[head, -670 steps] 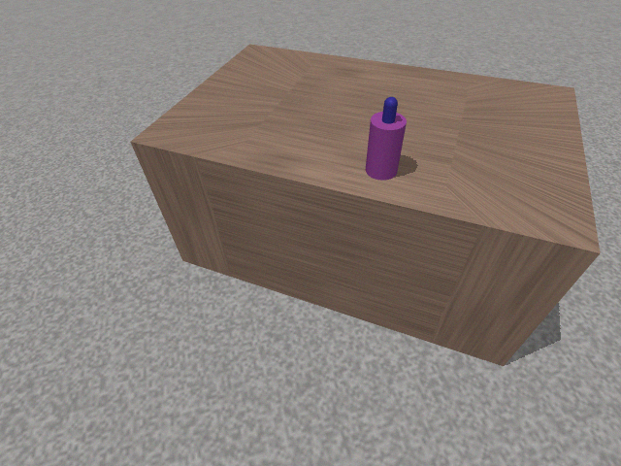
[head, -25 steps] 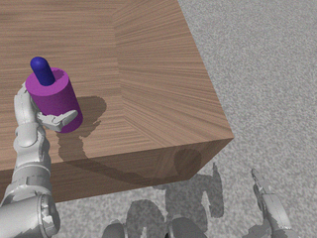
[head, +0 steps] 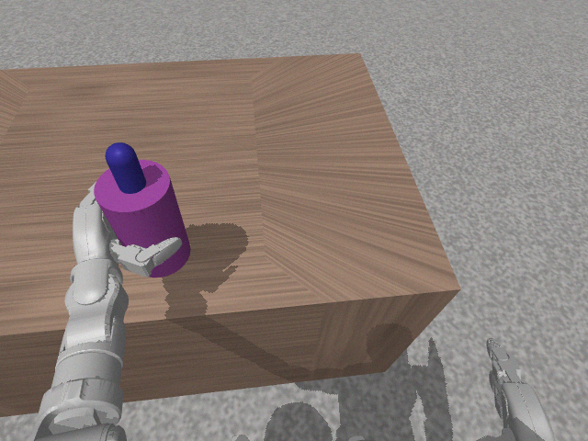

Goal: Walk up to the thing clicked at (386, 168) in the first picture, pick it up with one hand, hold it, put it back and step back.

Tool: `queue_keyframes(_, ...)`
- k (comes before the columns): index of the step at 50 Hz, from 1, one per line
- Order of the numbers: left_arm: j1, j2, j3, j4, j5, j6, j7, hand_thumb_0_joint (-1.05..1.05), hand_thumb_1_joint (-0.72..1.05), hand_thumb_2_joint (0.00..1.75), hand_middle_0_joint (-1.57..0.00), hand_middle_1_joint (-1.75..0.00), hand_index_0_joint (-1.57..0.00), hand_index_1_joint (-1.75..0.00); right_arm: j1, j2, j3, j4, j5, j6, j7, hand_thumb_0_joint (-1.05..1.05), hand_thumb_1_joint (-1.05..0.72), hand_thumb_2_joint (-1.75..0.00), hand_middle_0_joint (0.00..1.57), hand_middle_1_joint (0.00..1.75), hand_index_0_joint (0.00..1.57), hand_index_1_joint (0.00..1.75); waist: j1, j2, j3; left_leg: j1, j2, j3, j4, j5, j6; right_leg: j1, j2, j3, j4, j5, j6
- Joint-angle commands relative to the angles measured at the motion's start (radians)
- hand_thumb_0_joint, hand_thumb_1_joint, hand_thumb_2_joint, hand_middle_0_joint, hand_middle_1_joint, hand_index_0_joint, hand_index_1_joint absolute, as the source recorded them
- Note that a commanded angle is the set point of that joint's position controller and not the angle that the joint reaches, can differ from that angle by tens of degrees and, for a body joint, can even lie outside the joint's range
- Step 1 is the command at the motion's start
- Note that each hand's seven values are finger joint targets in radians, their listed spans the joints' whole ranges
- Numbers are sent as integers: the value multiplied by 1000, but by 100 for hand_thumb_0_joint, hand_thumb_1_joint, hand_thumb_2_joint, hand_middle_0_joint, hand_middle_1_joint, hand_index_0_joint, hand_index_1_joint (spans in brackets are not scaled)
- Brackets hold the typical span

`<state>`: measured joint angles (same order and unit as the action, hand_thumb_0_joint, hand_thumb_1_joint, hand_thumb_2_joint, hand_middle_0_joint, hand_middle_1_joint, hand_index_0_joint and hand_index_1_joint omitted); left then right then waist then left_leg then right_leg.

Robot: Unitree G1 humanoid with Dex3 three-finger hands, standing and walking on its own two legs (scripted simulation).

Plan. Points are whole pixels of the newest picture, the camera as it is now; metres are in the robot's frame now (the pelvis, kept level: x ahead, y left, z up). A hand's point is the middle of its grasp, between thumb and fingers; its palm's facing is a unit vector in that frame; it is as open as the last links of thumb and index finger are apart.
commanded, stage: lift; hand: left
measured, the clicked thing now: (143, 209) +0.42 +0.19 +0.09
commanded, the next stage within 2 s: hold in 0.80 s
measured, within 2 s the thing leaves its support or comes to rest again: neither
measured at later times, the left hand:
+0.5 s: hand (148, 239) +0.35 +0.17 +0.12, palm faces +0.20 -0.98 -0.04, open 11.8 cm
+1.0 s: hand (141, 249) +0.32 +0.16 +0.15, palm faces +0.21 -0.98 -0.02, open 11.8 cm
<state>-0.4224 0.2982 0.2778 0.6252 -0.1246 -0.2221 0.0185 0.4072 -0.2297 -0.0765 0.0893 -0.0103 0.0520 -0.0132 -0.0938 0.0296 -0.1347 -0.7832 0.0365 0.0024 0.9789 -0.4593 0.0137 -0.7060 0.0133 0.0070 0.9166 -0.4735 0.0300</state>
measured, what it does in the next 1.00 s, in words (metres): stands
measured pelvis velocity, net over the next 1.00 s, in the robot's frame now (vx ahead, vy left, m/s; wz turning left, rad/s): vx -0.01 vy -0.02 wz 0.02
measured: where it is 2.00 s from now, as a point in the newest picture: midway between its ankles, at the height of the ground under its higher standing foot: outside the picture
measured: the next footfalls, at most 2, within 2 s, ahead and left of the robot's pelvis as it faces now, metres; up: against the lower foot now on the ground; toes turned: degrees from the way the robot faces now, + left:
none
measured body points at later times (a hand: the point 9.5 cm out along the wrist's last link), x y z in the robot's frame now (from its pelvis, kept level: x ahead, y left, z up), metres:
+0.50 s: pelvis -0.01 -0.01 +0.02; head +0.01 -0.02 +0.47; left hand +0.34 +0.22 +0.12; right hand +0.15 -0.28 -0.03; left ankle +0.01 +0.11 -0.68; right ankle -0.02 -0.14 -0.68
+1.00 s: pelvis -0.01 -0.02 +0.03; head -0.01 -0.04 +0.48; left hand +0.30 +0.21 +0.15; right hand +0.15 -0.27 -0.04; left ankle +0.01 +0.11 -0.68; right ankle -0.02 -0.14 -0.68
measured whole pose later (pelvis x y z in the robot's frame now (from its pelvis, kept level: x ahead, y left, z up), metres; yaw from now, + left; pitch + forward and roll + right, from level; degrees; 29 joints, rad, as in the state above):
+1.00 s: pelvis -0.01 -0.02 +0.03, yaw +1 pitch +3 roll +0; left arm -0.12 0.19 0.17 0.09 -0.18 0.12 0.06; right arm 0.30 -0.20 -0.07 0.46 0.02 -0.08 -0.11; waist -0.02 0.04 -0.06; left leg -0.42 0.02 0.01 0.71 -0.34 -0.01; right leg -0.38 0.00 0.01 0.71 -0.39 0.01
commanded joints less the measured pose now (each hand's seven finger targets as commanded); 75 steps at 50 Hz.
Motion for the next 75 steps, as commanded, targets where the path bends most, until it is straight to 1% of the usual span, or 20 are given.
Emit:
queue_keyframes(1,-525,221,35,-502,-49,-101,13,0,-8,135,-121,-147,-125,-146,-22,-112,-58,-159,13,-62,-26,0,55,-5,5,5,5,5,24,110,-426,400,-3,-17,-140,459,-13,159,17,-34,-98,439,-34)
queue_keyframes(3,-487,236,43,-495,-44,-69,23,0,-8,134,-119,-146,-123,-145,-29,-165,-106,-153,15,-62,-40,0,55,-5,5,5,5,5,18,95,-395,423,-3,-20,-168,409,-16,144,16,-35,-118,385,-35)
queue_keyframes(7,-388,177,16,-539,-55,-18,24,0,-10,131,-116,-142,-120,-142,0,-157,-110,-126,23,-67,-50,0,55,-5,5,5,5,5,24,86,-389,476,-3,-14,-190,433,-17,172,15,-37,-143,401,-33)
queue_keyframes(8,-424,154,-11,-612,-60,-14,21,0,-9,131,-115,-142,-120,-142,15,-122,-76,-109,25,-70,-49,0,55,-5,5,5,5,5,22,91,-398,493,-1,-15,-194,451,-19,181,15,-40,-142,415,-34)
queue_keyframes(11,-393,156,-1,-648,-71,15,23,0,-7,132,-117,-143,-121,-143,-4,-103,-63,-61,30,-79,-54,0,55,-5,5,5,5,5,39,70,-365,474,-8,-4,-194,456,-12,217,9,-33,-158,439,-28)
queue_keyframes(19,-338,137,-5,-731,-65,68,48,0,-6,136,-122,-148,-127,-148,-99,-116,-68,-17,30,-102,-72,0,55,-5,5,5,5,5,63,48,-325,471,-15,9,-244,400,-11,283,1,-22,-201,414,-26)
queue_keyframes(21,-303,161,28,-728,-68,77,53,0,-7,134,-122,-147,-127,-147,-119,-132,-83,-22,32,-107,-77,0,55,-5,5,5,5,5,67,37,-317,477,-16,12,-250,399,-10,305,-1,-19,-216,413,-23)
queue_keyframes(22,-304,123,2,-763,-73,80,50,0,-5,135,-122,-148,-127,-147,-78,-108,-72,31,30,-105,-79,0,55,-5,5,5,5,5,60,35,-327,485,-16,14,-249,410,-8,308,-1,-18,-217,432,-22)
queue_keyframes(30,-257,106,-1,-825,-78,119,53,0,-7,134,-124,-148,-128,-148,-137,-87,-48,109,32,-129,-90,0,54,-5,5,5,5,5,71,1,-235,466,-24,23,-303,280,-4,312,-9,-15,-277,315,-19)
queue_keyframes(38,-228,83,-17,-879,-82,157,49,0,-1,137,-126,-151,-131,-151,-208,-100,-50,125,34,-163,-101,0,55,-5,5,5,5,5,70,-3,-242,517,-23,16,-333,291,-3,345,-9,-23,-296,316,-18)
queue_keyframes(40,-229,80,-22,-911,-82,163,47,0,-1,136,-126,-151,-131,-150,-155,-74,-36,197,34,-162,-105,0,54,-5,5,5,5,5,66,23,-245,531,-28,24,-332,293,-3,335,-14,-18,-308,323,-17)
queue_keyframes(47,-188,82,0,-926,-87,197,48,0,1,134,-125,-148,-129,-149,-178,-85,-42,225,34,-189,-112,0,54,-5,5,5,5,5,74,4,-224,558,-26,19,-342,362,-2,366,-15,-22,-315,384,-13)
queue_keyframes(51,-193,69,-17,-949,-81,222,46,0,5,136,-127,-150,-130,-150,-201,-97,-50,249,34,-203,-113,0,55,-5,5,5,5,5,68,3,-186,559,-28,19,-362,321,0,355,-17,-22,-336,346,-13)
queue_keyframes(55,-174,54,-26,-986,-80,238,49,0,3,135,-127,-150,-131,-150,-226,-62,-24,247,38,-218,-107,0,54,-5,5,5,5,5,87,41,-193,577,-27,12,-373,352,-8,381,-13,-33,-334,357,-22)
queue_keyframes(56,-154,58,-13,-975,-82,242,50,0,1,135,-128,-150,-131,-151,-222,-94,-51,247,35,-222,-108,0,53,-5,5,5,5,5,78,6,-204,584,-24,10,-373,354,-5,389,-10,-35,-334,360,-19)
queue_keyframes(57,-158,52,-16,-989,-83,246,48,0,3,135,-127,-150,-131,-150,-230,-61,-27,262,36,-226,-106,0,54,-5,5,5,5,5,90,19,-196,576,-27,15,-369,363,-5,395,-13,-32,-341,371,-18)
queue_keyframes(58,-138,67,3,-987,-85,252,49,0,2,134,-128,-150,-131,-150,-225,-98,-54,253,35,-231,-109,0,53,-6,5,5,5,5,80,8,-225,590,-29,18,-363,383,-2,415,-17,-28,-341,399,-15)
queue_keyframes(61,-133,50,-15,-1031,-85,270,48,0,0,133,-127,-149,-130,-149,-200,-78,-41,275,34,-237,-106,0,53,-6,5,5,5,5,76,13,-232,621,-24,13,-366,447,-3,416,-12,-33,-335,454,-14)
queue_keyframes(67,-132,37,-24,-1070,-79,288,50,0,1,134,-129,-150,-131,-151,-240,-87,-52,294,32,-256,-106,0,53,-6,5,5,5,5,79,23,-185,611,-27,11,-392,382,-5,414,-13,-33,-361,390,-17)
queue_keyframes(75,-90,17,-35,-1120,-81,319,44,0,1,133,-127,-149,-130,-149,-227,-64,-37,331,28,-278,-109,0,53,-6,5,5,5,5,77,17,-191,640,-26,6,-397,430,-3,430,-12,-39,-370,434,-15)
